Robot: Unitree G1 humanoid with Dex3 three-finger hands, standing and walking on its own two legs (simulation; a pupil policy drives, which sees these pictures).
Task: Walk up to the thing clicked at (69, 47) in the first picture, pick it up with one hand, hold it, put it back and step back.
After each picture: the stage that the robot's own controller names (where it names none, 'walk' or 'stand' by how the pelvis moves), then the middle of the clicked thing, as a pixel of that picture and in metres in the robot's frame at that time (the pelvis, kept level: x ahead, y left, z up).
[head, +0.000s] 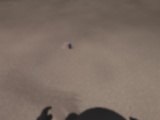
stand; (69, 46) +1.48 +0.44 -0.72
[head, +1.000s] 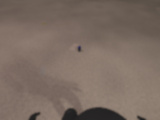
walk; (79, 49) +1.40 +0.16 -0.70
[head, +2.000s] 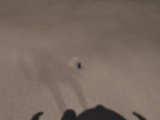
walk; (79, 65) +0.90 +0.12 -0.71
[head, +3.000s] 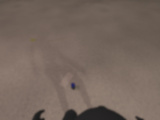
walk; (73, 86) +0.52 +0.20 -0.71
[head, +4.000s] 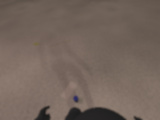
stand; (76, 99) +0.32 +0.18 -0.70
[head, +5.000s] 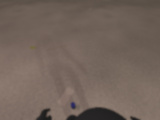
stand; (73, 105) +0.28 +0.17 -0.73
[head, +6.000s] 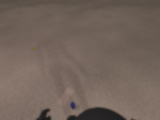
stand; (72, 105) +0.29 +0.19 -0.73
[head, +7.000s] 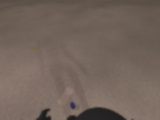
stand; (72, 105) +0.28 +0.19 -0.73
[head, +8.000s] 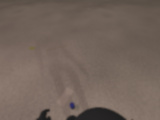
stand; (72, 106) +0.27 +0.19 -0.73
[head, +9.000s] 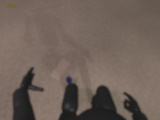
go down; (69, 80) +0.33 +0.18 -0.51
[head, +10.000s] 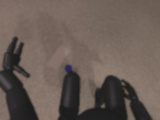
go down; (68, 69) +0.38 +0.19 -0.33
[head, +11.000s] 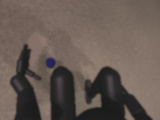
close in; (50, 63) +0.37 +0.22 -0.24
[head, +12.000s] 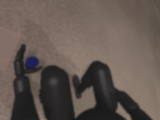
close; (31, 63) +0.37 +0.23 -0.22
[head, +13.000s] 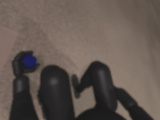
lift; (29, 63) +0.37 +0.24 -0.22
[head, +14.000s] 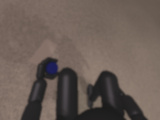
lift; (51, 69) +0.30 +0.25 -0.11
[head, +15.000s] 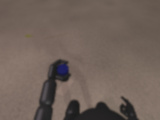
lift; (63, 73) +0.32 +0.17 +0.04
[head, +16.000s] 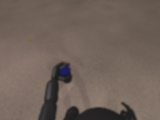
hold; (66, 75) +0.32 +0.17 +0.01
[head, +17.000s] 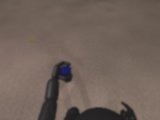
hold; (66, 74) +0.32 +0.17 +0.02
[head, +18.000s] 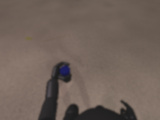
crouch; (66, 74) +0.33 +0.17 -0.01
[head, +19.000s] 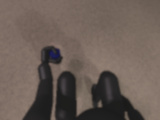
lower; (56, 56) +0.42 +0.21 -0.10
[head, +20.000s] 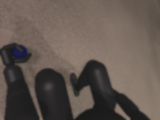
lower; (20, 54) +0.43 +0.26 -0.23
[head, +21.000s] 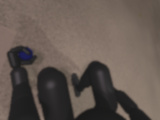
lower; (26, 56) +0.40 +0.25 -0.23
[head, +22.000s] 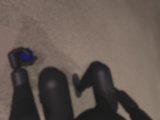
lower; (26, 57) +0.40 +0.26 -0.22
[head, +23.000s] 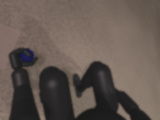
lower; (27, 58) +0.39 +0.26 -0.23
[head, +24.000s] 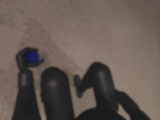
open; (32, 59) +0.39 +0.24 -0.23
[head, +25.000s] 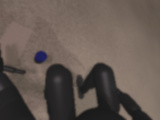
stand; (40, 57) +0.38 +0.22 -0.23
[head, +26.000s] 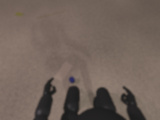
walk; (72, 80) +0.36 +0.17 -0.53
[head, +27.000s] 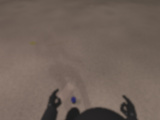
stand; (73, 100) +0.33 +0.16 -0.67
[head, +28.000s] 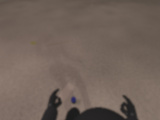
stand; (73, 100) +0.33 +0.16 -0.67
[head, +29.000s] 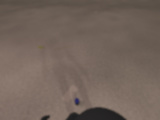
stand; (77, 101) +0.36 +0.15 -0.72
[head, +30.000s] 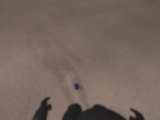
walk; (76, 86) +0.40 +0.12 -0.70
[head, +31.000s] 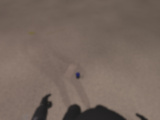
walk; (77, 75) +0.61 +0.15 -0.70
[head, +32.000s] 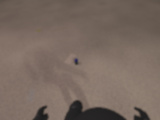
stand; (76, 61) +0.95 +0.26 -0.69
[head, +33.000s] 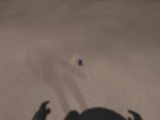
stand; (80, 62) +0.98 +0.16 -0.72
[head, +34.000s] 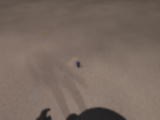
stand; (78, 64) +0.98 +0.19 -0.73
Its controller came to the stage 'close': yes
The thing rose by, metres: 0.73
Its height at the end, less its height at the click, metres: +0.00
